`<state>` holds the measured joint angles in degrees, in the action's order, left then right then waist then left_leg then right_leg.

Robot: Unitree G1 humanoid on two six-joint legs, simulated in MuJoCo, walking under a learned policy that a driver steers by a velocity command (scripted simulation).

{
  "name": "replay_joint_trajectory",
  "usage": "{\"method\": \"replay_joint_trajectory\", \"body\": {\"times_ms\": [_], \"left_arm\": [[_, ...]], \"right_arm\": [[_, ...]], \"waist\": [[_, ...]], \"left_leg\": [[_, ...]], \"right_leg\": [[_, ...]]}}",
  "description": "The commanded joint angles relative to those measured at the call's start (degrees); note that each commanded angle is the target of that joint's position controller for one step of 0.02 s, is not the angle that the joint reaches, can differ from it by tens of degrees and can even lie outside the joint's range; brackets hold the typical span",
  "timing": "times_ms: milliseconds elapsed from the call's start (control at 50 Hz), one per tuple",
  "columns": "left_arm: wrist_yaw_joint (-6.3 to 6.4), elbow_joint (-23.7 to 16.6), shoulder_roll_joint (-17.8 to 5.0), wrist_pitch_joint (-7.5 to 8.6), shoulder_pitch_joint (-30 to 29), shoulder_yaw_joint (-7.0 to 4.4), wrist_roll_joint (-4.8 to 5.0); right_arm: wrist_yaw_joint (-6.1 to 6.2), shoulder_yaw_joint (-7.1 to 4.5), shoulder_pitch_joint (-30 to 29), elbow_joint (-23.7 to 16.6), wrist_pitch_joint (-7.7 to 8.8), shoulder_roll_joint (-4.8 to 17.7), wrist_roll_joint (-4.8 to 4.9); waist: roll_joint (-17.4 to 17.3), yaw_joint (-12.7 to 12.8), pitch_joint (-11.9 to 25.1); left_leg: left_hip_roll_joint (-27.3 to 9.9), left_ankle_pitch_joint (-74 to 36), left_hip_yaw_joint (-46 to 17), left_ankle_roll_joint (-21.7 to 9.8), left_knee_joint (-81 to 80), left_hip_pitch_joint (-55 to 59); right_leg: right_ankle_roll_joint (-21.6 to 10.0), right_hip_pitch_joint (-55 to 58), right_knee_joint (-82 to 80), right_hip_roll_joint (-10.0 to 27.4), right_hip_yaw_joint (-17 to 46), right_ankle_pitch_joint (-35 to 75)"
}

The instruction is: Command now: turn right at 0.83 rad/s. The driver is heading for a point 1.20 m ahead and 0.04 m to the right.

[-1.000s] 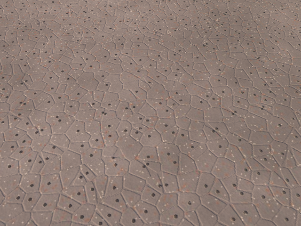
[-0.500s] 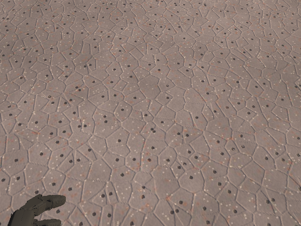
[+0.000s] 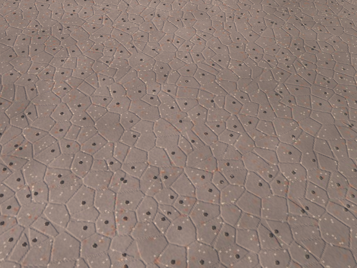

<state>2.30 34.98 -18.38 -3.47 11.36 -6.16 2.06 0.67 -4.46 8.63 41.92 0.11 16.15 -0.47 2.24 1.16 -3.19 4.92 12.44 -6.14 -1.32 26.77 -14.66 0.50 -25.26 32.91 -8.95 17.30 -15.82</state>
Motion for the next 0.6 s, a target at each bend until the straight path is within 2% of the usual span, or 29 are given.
{"method": "replay_joint_trajectory", "body": {"times_ms": [20,40,60,80,100,140,180,220,260,300,340,400,420,440,460,480,500,520,540,560,580,600], "left_arm": [[-0.69,-4.3,-11.0,1.77,1.7,-3.37,-0.44],[-0.75,-2.7,-10.8,1.35,3.1,-3.47,-0.68],[-0.58,-1.9,-9.0,0.81,4.4,-3.04,-1.0],[-0.82,-1.9,-7.4,0.44,4.9,-2.38,-1.02],[-1.1,-2.6,-6.7,0.29,3.9,-1.9,-0.71],[-1.47,-5.1,-5.6,0.52,-1.0,-0.89,-0.07],[-2.06,-6.9,-4.7,0.72,-4.0,-0.1,-0.21],[-2.92,-8.3,-4.4,0.87,-5.8,0.54,-0.04],[-3.66,-9.4,-5.1,1.25,-7.3,0.61,0.08],[-4.13,-10.0,-5.0,1.77,-9.0,0.8,-0.05],[-4.23,-10.1,-3.3,2.47,-10.0,1.51,-0.3],[-4.39,-8.3,-1.3,3.86,-7.7,2.49,-0.37],[-6.14,-7.4,-2.1,2.38,-7.5,2.56,-6.65],[-6.44,-5.3,-1.0,2.67,-2.4,2.45,-6.79],[-5.73,-0.5,-3.8,3.43,9.4,0.91,-6.41],[-4.62,2.0,-8.5,4.15,23.9,-0.26,-6.7],[-3.2,0.2,-17.9,4.72,25.1,-1.68,-6.04],[-2.08,-0.2,-14.6,4.79,20.5,-1.22,-5.78],[-1.84,0.4,-10.2,5.08,15.3,0.62,-5.65],[-2.17,0.5,-6.8,5.5,10.3,1.84,-4.9],[-2.22,0.3,-5.2,6.08,7.0,2.54,-4.21],[-2.15,0.5,-3.7,6.74,6.0,3.04,-4.08]], "right_arm": [[0.78,-2.09,-4.9,-5.8,1.27,8.2,-2.81],[1.46,-1.36,-7.4,-6.5,1.25,5.6,-1.72],[2.03,-0.98,-8.1,-6.7,1.08,4.9,-0.7],[2.4,-0.61,-7.7,-6.6,0.84,4.7,-0.25],[2.67,-0.46,-6.7,-6.6,0.57,5.0,-0.39],[2.9,-0.68,-2.9,-6.0,-0.04,6.1,-0.83],[2.78,-1.22,0.2,-5.3,-0.65,7.8,-0.93],[2.04,-2.24,4.2,-4.6,-0.4,10.5,-0.17],[1.27,-2.89,4.5,-4.7,0.65,12.3,0.62],[0.71,-3.31,4.8,-4.5,1.66,12.9,0.93],[0.04,-3.39,6.2,-3.4,2.54,12.7,1.29],[-1.38,-2.82,7.0,-1.3,3.58,11.8,2.11],[-2.05,-1.68,8.7,0.2,2.79,8.7,-3.06],[-2.2,-1.37,8.2,1.1,2.2,8.4,-2.22],[-2.15,-0.62,7.8,1.4,2.31,7.3,-1.63],[-2.53,0.94,3.7,-1.4,2.56,3.4,-1.78],[-2.4,1.28,-1.3,-6.4,3.16,0.9,-0.72],[-2.25,0.34,-5.4,-6.8,3.04,5.5,-0.54],[-2.65,-0.18,-3.4,-5.8,3.29,6.8,0.1],[-3.18,-0.35,1.8,-3.2,3.19,7.1,-0.05],[-3.75,-0.55,5.3,-1.1,2.34,7.3,-0.96],[-4.39,-0.54,7.3,0.4,1.33,7.0,-1.37]], "waist": [[-12.2,1.5,5.8],[-8.8,2.1,5.2],[-7.8,2.2,5.0],[-8.2,1.5,3.9],[-8.3,0.8,3.1],[-9.1,-2.2,2.1],[-9.7,-4.4,3.1],[-9.9,-6.9,5.4],[-10.8,-7.1,3.8],[-9.6,-7.1,1.9],[-7.9,-7.1,0.6],[-8.2,-5.0,-0.9],[-10.2,-5.0,1.0],[-9.6,-1.4,1.2],[-3.1,5.0,6.0],[9.8,13.1,13.5],[20.0,14.0,14.0],[6.4,13.5,7.9],[4.1,8.5,2.8],[3.9,3.7,1.1],[5.7,0.7,0.7],[6.7,-0.3,0.3]], "left_leg": [[-25.0,-7.6,-19.3,-12.0,-12.3,7.0],[-20.8,-7.8,-12.8,-9.5,-10.9,5.7],[-18.7,-8.5,-9.2,-8.2,-9.9,6.6],[-18.1,-12.7,-6.1,-8.4,-9.4,6.4],[-17.5,-16.0,-3.2,-8.9,-9.4,6.6],[-17.5,-18.9,-0.1,-10.2,-9.4,10.6],[-19.3,-22.9,1.0,-11.3,-8.7,15.0],[-22.1,-2.8,-0.6,-11.5,-13.1,17.8],[-24.1,11.8,-2.0,-10.5,-16.8,18.0],[-25.4,16.0,-1.1,-9.3,-18.8,19.0],[-25.3,15.2,1.2,-8.9,-19.4,18.0],[-23.5,12.2,5.6,-9.0,-19.5,11.5],[-21.4,11.3,10.9,-6.7,-17.0,9.0],[-19.4,3.9,13.7,-6.3,-10.3,1.4],[-15.6,-8.0,17.3,-5.7,4.3,-7.0],[-10.5,11.8,17.4,-4.3,27.3,-20.9],[-1.4,23.9,6.5,-3.5,42.5,-37.4],[-4.0,15.0,-2.5,-4.1,47.2,-41.7],[-6.7,8.5,-2.2,-4.2,46.1,-40.3],[-8.6,4.1,-0.7,-2.9,42.6,-35.6],[-9.7,1.6,0.6,-1.5,41.0,-31.6],[-9.7,-0.6,1.9,-0.6,42.2,-29.2]], "right_leg": [[2.3,-11.9,24.3,4.4,-5.4,-12.9],[2.8,-10.7,28.2,4.9,-6.6,-9.0],[3.4,-11.9,32.8,5.3,-7.5,-6.2],[4.2,-13.4,37.4,6.2,-8.9,-5.0],[4.9,-14.7,39.0,7.5,-11.0,-3.9],[6.3,-18.1,34.6,10.3,-14.3,-1.6],[7.3,-18.8,29.8,12.4,-15.6,-1.9],[6.7,-18.3,26.2,14.4,-16.8,-2.3],[4.9,-19.0,23.3,15.5,-17.5,-2.9],[3.1,-19.7,20.4,16.0,-17.9,-3.1],[1.2,-16.8,16.2,15.8,-18.3,-4.5],[-2.0,-4.8,7.1,13.5,-19.8,-8.6],[-3.3,2.7,1.3,9.2,-24.4,-7.3],[-4.2,15.5,-3.9,6.6,-26.3,-1.1],[-5.2,32.7,-4.7,4.4,-25.8,-0.9],[-6.2,47.9,-10.5,19.1,-8.8,-18.1],[-8.8,48.3,-20.3,33.7,14.7,-25.6],[-9.5,40.5,-20.8,34.6,14.0,-25.7],[-7.8,34.8,-19.6,31.5,5.9,-20.1],[-5.9,29.3,-21.0,28.0,-1.1,-14.3],[-4.8,25.9,-22.8,25.7,-6.2,-10.9],[-4.4,23.4,-24.2,24.3,-10.3,-7.7]]}}
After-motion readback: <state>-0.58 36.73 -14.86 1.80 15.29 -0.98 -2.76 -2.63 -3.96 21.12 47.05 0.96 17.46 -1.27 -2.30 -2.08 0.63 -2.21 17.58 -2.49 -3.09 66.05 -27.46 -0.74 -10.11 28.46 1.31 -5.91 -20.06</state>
